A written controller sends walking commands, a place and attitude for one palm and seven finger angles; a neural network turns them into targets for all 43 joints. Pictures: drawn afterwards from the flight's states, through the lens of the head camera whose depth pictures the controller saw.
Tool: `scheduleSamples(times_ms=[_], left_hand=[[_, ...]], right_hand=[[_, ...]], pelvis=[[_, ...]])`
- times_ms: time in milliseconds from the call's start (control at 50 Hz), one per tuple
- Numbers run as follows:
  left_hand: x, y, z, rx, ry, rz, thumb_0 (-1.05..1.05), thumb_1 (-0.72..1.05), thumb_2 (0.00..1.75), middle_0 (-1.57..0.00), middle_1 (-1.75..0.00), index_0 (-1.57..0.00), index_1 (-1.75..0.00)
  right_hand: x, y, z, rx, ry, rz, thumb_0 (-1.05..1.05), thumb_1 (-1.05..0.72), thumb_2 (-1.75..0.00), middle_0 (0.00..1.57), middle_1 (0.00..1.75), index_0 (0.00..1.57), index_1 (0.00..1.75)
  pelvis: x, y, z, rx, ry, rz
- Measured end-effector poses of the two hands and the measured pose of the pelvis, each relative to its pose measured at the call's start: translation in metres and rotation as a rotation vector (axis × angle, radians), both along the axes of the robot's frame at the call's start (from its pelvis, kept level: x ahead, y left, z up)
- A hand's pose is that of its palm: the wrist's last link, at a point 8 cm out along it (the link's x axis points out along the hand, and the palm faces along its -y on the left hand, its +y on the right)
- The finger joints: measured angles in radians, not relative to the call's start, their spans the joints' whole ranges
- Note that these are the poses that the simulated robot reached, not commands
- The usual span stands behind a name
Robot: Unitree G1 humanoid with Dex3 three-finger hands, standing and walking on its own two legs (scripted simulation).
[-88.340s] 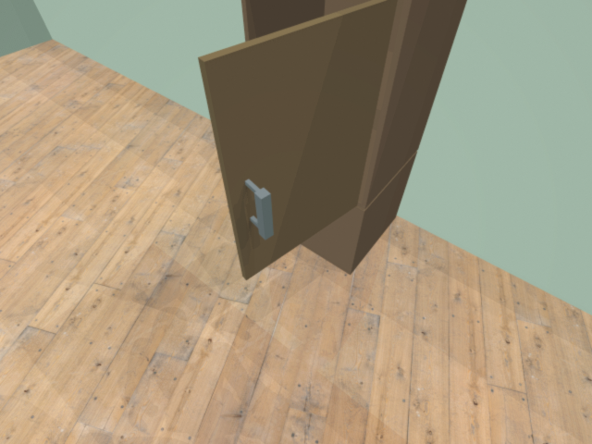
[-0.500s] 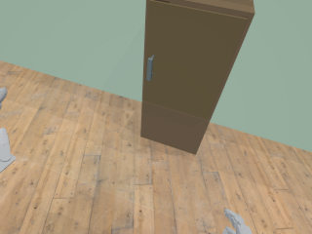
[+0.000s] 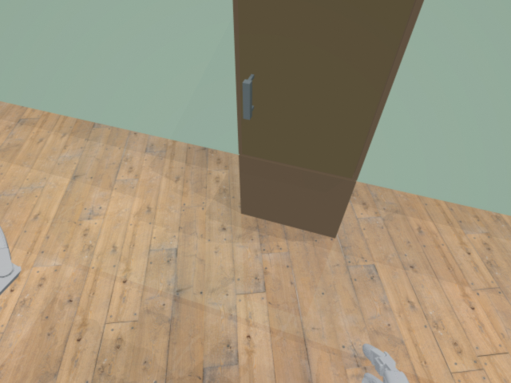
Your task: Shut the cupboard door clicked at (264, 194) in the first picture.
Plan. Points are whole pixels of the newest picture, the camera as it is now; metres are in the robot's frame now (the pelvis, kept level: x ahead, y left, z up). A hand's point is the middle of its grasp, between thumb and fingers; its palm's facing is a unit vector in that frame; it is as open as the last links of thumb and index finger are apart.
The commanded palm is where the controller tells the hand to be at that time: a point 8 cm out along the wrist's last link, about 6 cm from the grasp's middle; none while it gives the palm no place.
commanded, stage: stop stepping back and stand still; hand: left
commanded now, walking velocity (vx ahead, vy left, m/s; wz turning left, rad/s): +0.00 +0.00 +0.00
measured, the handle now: (249, 96) +0.94 +0.06 -0.06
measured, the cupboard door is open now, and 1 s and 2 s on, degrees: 0 0 0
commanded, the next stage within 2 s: let the arm hang, fingers relaxed in 0.34 s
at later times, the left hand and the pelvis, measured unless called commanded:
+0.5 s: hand (47, 266) +0.23 +0.28 +0.12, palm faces +0.30 -0.80 -0.51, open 7.4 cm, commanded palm none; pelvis +0.02 +0.02 +0.01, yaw +0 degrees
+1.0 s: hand out of the picture -0.08 +0.22 -0.16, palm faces +0.03 -0.98 -0.21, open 7.2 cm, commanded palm none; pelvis -0.02 +0.04 +0.01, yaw +0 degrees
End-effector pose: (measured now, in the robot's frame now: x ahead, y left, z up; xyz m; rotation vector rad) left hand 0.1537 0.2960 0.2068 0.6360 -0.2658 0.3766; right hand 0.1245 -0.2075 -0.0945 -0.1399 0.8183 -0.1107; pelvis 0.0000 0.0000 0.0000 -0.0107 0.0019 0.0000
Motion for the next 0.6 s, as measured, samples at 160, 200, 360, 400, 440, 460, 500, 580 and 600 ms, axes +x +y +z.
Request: scheduleSamples(times_ms=[160, 200, 360, 400, 440, 460, 500, 580, 600], left_hand=[[0.025, 0.012, -0.026, -0.117, 0.048, 0.077, 0.01, 0.89, 0.90, -0.22, -0.30, -0.22, -0.31], [0.032, 0.011, -0.027, -0.128, 0.046, 0.066, 0.02, 0.89, 0.90, -0.22, -0.30, -0.22, -0.31], [0.042, 0.002, -0.016, -0.086, 0.034, -0.024, 0.02, 0.89, 0.90, -0.22, -0.30, -0.22, -0.31], [0.040, 0.006, -0.016, -0.076, 0.040, -0.023, 0.02, 0.89, 0.90, -0.22, -0.30, -0.22, -0.31], [0.037, 0.010, -0.016, -0.075, 0.047, -0.011, 0.02, 0.89, 0.89, -0.22, -0.30, -0.22, -0.31], [0.038, 0.013, -0.024, -0.073, 0.073, -0.011, 0.01, 0.89, 0.90, -0.22, -0.30, -0.22, -0.31], [0.045, 0.021, -0.064, -0.123, 0.234, 0.004, 0.01, 0.89, 0.90, -0.21, -0.30, -0.21, -0.31], [0.033, 0.022, -0.185, -0.325, 0.709, 0.083, 0.01, 0.90, 0.90, -0.20, -0.30, -0.20, -0.30], [0.022, 0.016, -0.214, -0.370, 0.826, 0.096, 0.01, 0.90, 0.90, -0.20, -0.30, -0.20, -0.30]], right_hand=[[0.029, -0.019, 0.006, -0.070, 0.015, -0.026, 0.01, -0.90, -0.89, 0.20, 0.30, 0.21, 0.30], [0.039, -0.023, 0.013, -0.085, -0.015, -0.032, 0.01, -0.90, -0.89, 0.20, 0.30, 0.21, 0.30], [0.064, -0.028, 0.037, -0.105, -0.114, -0.054, 0.01, -0.90, -0.89, 0.20, 0.30, 0.20, 0.30], [0.064, -0.027, 0.038, -0.105, -0.116, -0.057, 0.01, -0.90, -0.89, 0.20, 0.30, 0.20, 0.30], [0.062, -0.025, 0.038, -0.104, -0.109, -0.056, 0.01, -0.90, -0.89, 0.20, 0.30, 0.20, 0.30], [0.061, -0.023, 0.035, -0.094, -0.109, -0.036, 0.01, -0.90, -0.89, 0.20, 0.30, 0.20, 0.30], [0.060, -0.023, 0.023, -0.082, -0.081, 0.028, 0.01, -0.90, -0.89, 0.20, 0.30, 0.20, 0.30], [0.043, -0.024, -0.002, -0.079, 0.022, 0.063, 0.01, -0.90, -0.89, 0.20, 0.30, 0.20, 0.30], [0.035, -0.024, -0.005, -0.080, 0.047, 0.059, 0.01, -0.90, -0.89, 0.20, 0.30, 0.20, 0.30]], pelvis=[[0.023, 0.004, 0.004, 0.015, -0.001, 0.001], [0.024, 0.004, 0.005, 0.013, 0.002, 0.000], [0.028, 0.006, 0.007, 0.004, 0.022, -0.007], [0.028, 0.007, 0.007, 0.003, 0.023, -0.008], [0.028, 0.009, 0.008, 0.003, 0.022, -0.008], [0.026, 0.011, 0.007, 0.001, 0.023, -0.002], [0.021, 0.017, 0.005, 0.001, 0.026, 0.007], [0.009, 0.026, 0.001, 0.005, 0.017, 0.014], [0.006, 0.027, 0.001, 0.008, 0.012, 0.014]])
